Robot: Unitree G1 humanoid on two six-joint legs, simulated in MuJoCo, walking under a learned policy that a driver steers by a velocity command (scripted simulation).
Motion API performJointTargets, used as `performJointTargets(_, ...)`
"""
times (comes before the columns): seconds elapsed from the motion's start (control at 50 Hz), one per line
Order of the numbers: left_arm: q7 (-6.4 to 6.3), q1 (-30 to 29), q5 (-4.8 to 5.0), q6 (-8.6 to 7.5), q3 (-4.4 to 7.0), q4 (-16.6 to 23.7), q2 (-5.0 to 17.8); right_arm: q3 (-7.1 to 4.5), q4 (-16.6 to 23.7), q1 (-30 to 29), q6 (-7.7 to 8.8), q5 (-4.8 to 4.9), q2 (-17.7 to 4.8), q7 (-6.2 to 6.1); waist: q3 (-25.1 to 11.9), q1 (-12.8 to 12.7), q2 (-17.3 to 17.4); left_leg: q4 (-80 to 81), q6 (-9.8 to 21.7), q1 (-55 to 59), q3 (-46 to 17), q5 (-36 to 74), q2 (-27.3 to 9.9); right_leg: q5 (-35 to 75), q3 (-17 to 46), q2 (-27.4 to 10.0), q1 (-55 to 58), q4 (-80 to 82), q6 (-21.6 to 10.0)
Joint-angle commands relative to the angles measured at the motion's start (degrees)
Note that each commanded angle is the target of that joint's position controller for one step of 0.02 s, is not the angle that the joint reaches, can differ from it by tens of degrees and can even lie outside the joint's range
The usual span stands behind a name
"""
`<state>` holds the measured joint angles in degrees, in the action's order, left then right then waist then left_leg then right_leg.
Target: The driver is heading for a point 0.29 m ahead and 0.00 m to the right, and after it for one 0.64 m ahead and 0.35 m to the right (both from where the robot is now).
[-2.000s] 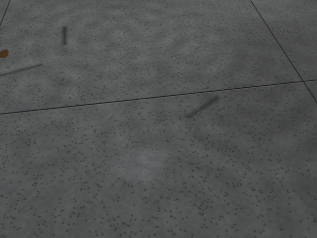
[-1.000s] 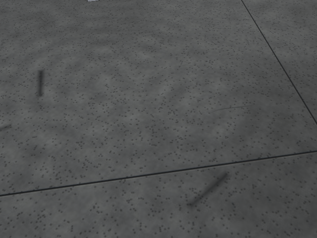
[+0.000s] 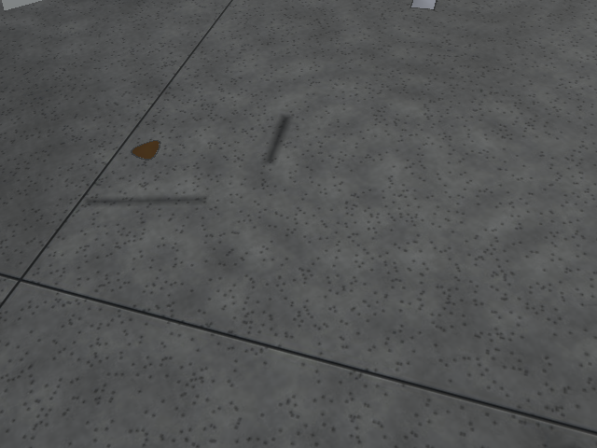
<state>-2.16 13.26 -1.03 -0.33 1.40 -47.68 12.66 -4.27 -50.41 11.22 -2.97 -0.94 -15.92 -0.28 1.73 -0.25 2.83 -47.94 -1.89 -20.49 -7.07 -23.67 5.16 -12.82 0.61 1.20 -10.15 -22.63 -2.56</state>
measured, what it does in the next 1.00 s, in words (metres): steps on the spot: left foot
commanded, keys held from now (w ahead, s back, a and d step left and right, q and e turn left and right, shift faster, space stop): no key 0.30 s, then w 0.02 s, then no key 0.68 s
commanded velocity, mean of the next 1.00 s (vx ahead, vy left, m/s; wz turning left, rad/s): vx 0.01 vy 0.00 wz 0.03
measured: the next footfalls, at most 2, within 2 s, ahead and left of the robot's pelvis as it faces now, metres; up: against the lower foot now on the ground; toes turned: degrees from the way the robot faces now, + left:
left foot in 0.12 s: +0.00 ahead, +0.13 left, +0.00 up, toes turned -4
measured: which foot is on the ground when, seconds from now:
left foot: up 0.00-0.10, down 0.12-1.00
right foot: down 0.00-1.00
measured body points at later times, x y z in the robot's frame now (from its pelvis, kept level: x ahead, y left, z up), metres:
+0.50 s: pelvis -0.02 +0.02 +0.00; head -0.01 +0.03 +0.45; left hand +0.01 +0.28 -0.15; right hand +0.03 -0.23 -0.15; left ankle -0.04 +0.13 -0.75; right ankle -0.01 -0.09 -0.75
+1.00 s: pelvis -0.01 +0.03 +0.00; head -0.01 +0.03 +0.45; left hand -0.01 +0.26 -0.16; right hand -0.01 -0.21 -0.16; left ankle -0.04 +0.13 -0.75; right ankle -0.01 -0.10 -0.75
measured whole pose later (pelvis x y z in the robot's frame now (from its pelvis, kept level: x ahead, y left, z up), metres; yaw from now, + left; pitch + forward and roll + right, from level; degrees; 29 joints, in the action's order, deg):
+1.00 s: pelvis -0.01 +0.03 +0.00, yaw +0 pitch -2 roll +0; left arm -2.0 14.8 -0.5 0.4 -0.4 -65.5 10.4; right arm 1.0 -65.8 15.0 0.3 -0.4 -10.4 -2.4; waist 1.9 -0.4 -0.3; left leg -21.0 1.9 -5.8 -3.0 -13.6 3.0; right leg -11.7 1.2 0.1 -8.9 -22.1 0.2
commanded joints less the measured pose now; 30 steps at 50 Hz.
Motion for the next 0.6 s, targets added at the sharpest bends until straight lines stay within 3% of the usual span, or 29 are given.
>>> performJointTargets(0.02, 0.03, 1.5, -0.18, -0.48, 1.67, 1.2, 8.8, 0.59, 1.8, -0.8, 0.15, 0.80, -1.9, -0.63, -3.7, -1.2, -12.5, 10.3, -0.8, 2.0, 4.6, -2.5, -1.5, 34.9, 8.9, -11.9, 8.6, 1.3, -8.3)
performJointTargets(0.06, 0.25, 2.3, -0.28, 0.05, 1.96, 0.0, 9.7, 0.76, 0.9, -0.3, 0.23, 1.51, -2.5, -1.15, -3.5, -1.3, -13.6, 18.8, 0.2, 5.4, 6.2, 0.8, -1.6, 37.9, 9.9, -11.9, 9.2, -0.2, -7.7)
performJointTargets(0.1, 0.33, 1.3, 0.22, 0.27, 2.08, -0.8, 9.9, 1.09, -1.0, 2.4, 0.90, 1.16, -2.6, -1.64, -3.5, 0.8, -11.2, 33.0, 1.5, 14.0, 4.9, 16.5, -3.6, 35.5, 9.7, -11.2, 6.1, -1.5, -4.6)
performJointTargets(0.12, 0.50, 1.6, 0.34, -0.13, 1.75, -0.7, 8.7, 0.86, -1.4, 2.5, 1.49, 0.44, -4.5, -2.00, -5.1, 0.2, -8.7, 33.7, 2.3, 20.1, 0.8, 21.6, -7.1, 29.2, 9.8, -10.6, 2.4, -1.2, -2.4)
performJointTargets(0.14, 0.89, 2.9, 0.44, -0.56, 1.73, -0.2, 8.0, 0.47, -1.7, 2.4, 1.99, -0.38, -7.8, -2.20, -6.0, -2.0, -2.7, 28.5, 3.7, 24.4, -4.1, 35.1, -12.8, 19.4, 7.2, -7.8, -2.0, -1.5, -0.9)
performJointTargets(0.16, 0.82, 2.9, 0.98, -0.29, 1.01, -1.6, 5.4, 1.18, -2.6, -0.4, 2.07, 0.67, -5.6, -1.77, -4.5, -2.4, 2.5, 27.0, 6.0, 19.0, -3.5, 35.5, -13.3, 7.6, 4.7, -4.9, 0.3, 3.4, -0.2)
performJointTargets(0.18, 0.54, 1.1, 0.54, 0.05, 1.18, -2.6, 6.7, 1.75, -2.4, -1.5, 2.34, 0.71, -3.4, -1.36, -2.3, -1.0, 1.5, 28.0, 5.7, 16.6, -3.4, 29.7, -12.1, 6.3, 4.6, -4.4, 1.6, 3.9, 0.4)
performJointTargets(0.2, 0.51, -0.5, 0.33, 0.28, 1.55, -3.0, 7.8, 1.88, -3.0, -1.3, 2.58, 0.51, -3.5, -1.30, -1.1, 0.0, 0.7, 29.0, 5.1, 15.0, -2.8, 26.3, -11.1, 7.8, 4.6, -4.6, 2.3, 3.3, 0.4)
performJointTargets(0.3, 0.78, 0.6, 0.39, 0.63, 1.16, -6.5, 6.6, 2.42, -6.7, 0.3, 3.00, 0.57, -3.7, -1.94, 0.5, -0.4, 0.0, 31.0, 4.8, 13.0, -2.4, 21.4, -10.0, 9.2, 4.8, -5.4, 3.5, 3.9, 0.6)
performJointTargets(0.32, 0.82, 0.9, 0.27, 0.70, 1.06, -7.3, 6.3, 2.50, -7.3, 0.9, 2.96, 0.51, -3.7, -1.93, -0.5, -0.3, 0.0, 32.2, 5.2, 13.1, -2.6, 14.1, -9.7, 4.0, 4.1, -4.6, 3.7, 3.7, 0.6)
performJointTargets(0.36, 0.87, 0.3, 0.06, 0.87, 0.86, -8.3, 5.9, 2.68, -7.8, -0.2, 2.90, 0.35, -3.7, -1.98, 2.9, -0.5, -0.3, 33.6, 5.5, 10.0, -3.7, 9.9, -9.9, 3.2, 4.2, -4.4, 2.4, 3.9, 0.9)
performJointTargets(0.46, 0.72, 1.4, 0.27, 0.40, 0.43, -11.1, 5.8, 3.17, -9.9, 0.9, 3.50, 0.55, -3.3, -1.99, 1.8, -0.4, -2.3, 32.5, 5.4, 11.5, -2.6, 16.4, -9.5, 7.0, 4.8, -5.5, 3.1, 4.5, 1.1)
performJointTargets(0.6, 0.44, 2.4, 0.41, 0.48, -0.20, -13.8, 5.0, 3.82, -12.1, 2.7, 3.47, 0.55, -2.1, -2.02, 1.6, -0.3, -2.7, 32.0, 5.3, 11.7, -1.9, 17.4, -9.1, 7.1, 4.7, -5.8, 2.9, 4.3, 1.2)
Velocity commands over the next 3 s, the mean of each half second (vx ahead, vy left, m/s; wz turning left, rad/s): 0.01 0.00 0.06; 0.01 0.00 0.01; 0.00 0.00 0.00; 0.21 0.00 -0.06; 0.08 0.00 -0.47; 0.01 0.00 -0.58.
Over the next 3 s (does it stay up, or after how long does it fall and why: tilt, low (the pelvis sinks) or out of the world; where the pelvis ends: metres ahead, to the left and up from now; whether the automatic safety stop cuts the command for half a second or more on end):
stays up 0.19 -0.05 0.00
